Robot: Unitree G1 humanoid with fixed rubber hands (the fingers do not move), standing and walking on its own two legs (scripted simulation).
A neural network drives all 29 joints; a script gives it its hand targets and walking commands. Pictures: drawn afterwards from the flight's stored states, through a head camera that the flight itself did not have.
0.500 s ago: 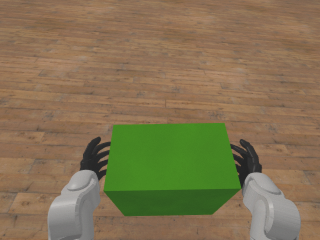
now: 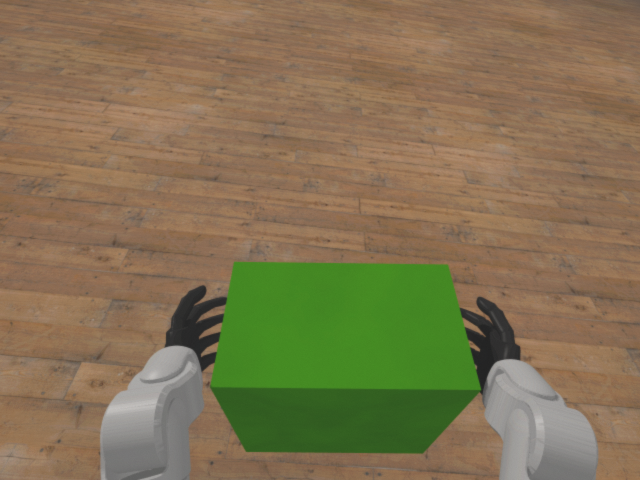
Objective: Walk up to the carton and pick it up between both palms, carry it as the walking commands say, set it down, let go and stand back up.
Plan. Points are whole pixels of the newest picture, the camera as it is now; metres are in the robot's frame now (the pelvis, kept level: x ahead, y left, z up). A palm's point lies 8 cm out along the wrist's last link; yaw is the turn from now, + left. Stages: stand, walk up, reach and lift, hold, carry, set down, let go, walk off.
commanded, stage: carry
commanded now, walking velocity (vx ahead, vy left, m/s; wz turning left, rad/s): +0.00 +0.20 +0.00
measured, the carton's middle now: (337, 366) +0.27 +0.01 +0.01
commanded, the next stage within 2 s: none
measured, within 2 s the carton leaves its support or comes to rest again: neither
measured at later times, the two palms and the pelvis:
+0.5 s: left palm out of the picture +0.15 +0.36 +0.08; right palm (330, 419) +0.18 +0.02 +0.09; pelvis -0.08 +0.17 -0.01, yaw +2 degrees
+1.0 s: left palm out of the picture +0.08 +0.57 +0.05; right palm out of the picture +0.09 +0.23 +0.07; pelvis -0.16 +0.39 -0.04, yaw +1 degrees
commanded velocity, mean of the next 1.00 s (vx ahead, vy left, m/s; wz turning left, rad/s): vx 0.00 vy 0.20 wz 0.00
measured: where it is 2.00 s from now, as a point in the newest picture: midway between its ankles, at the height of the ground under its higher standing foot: outside the picture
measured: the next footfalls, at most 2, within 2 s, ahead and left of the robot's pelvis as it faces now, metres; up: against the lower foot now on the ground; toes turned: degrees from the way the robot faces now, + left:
right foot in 0.10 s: +0.00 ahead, -0.17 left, +0.00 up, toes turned -11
left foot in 0.22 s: +0.04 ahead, +0.13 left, +0.00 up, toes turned +4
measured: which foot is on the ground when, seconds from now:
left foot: down 0.00-0.06, up 0.08-0.20, down 0.22-0.44, up 0.46-0.58, down 0.60-0.82, up 0.84-0.94, down 0.96-1.00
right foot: up 0.00-0.08, down 0.10-0.22, up 0.24-0.48, down 0.50-0.60, up 0.62-0.88, down 0.90-0.98, up 1.00-1.00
